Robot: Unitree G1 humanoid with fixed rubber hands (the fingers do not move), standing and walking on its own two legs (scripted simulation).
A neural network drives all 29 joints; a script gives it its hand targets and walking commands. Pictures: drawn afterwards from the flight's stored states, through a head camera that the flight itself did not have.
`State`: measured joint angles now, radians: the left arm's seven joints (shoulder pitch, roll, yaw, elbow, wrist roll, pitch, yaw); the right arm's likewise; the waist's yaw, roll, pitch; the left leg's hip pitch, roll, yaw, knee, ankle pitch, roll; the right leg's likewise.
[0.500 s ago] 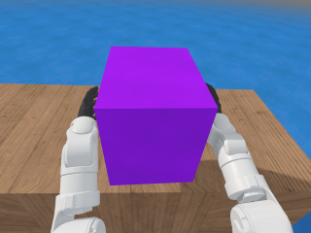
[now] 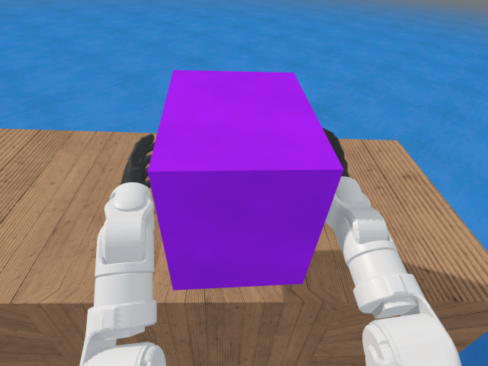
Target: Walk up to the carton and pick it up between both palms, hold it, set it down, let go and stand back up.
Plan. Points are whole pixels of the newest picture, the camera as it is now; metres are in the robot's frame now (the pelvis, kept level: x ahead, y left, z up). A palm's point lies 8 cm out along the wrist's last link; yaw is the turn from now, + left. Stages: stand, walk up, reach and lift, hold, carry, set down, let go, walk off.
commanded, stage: hold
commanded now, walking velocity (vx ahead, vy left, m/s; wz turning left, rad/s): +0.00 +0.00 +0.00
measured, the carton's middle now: (236, 175) +0.40 +0.00 +0.15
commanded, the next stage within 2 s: set down in 1.74 s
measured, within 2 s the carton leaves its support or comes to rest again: neither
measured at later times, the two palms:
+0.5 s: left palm (136, 184) +0.35 +0.16 +0.18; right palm (333, 177) +0.36 -0.15 +0.18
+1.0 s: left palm (134, 185) +0.36 +0.16 +0.17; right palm (329, 172) +0.37 -0.15 +0.18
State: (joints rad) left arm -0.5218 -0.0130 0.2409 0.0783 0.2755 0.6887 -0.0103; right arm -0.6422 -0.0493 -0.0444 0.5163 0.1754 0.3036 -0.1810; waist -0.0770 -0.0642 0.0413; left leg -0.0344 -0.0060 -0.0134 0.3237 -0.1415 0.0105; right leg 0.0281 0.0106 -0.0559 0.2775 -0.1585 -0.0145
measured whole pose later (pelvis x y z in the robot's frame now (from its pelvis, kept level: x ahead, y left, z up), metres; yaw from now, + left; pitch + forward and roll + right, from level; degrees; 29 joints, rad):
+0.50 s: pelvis +0.00 +0.00 +0.00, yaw +0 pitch -8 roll -1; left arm -0.53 -0.01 0.24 0.08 0.27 0.69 -0.01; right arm -0.64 -0.05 -0.05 0.51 0.17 0.31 -0.18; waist -0.07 -0.06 0.04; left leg -0.04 -0.01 -0.01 0.32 -0.14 0.01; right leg 0.02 0.01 -0.05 0.28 -0.16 -0.02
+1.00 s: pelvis +0.00 +0.00 +0.00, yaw +0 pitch -8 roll -1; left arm -0.53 0.00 0.24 0.08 0.27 0.70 -0.01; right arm -0.66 -0.05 -0.05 0.52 0.18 0.32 -0.18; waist -0.08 -0.08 0.04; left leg -0.04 -0.01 -0.02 0.32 -0.14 0.01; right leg 0.02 0.01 -0.06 0.27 -0.16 -0.02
